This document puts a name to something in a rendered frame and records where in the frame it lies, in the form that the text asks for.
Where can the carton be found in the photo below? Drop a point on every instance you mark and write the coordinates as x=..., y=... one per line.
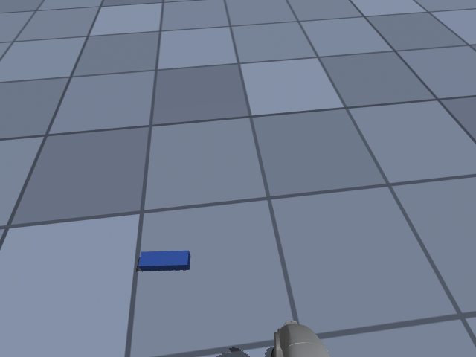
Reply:
x=164, y=260

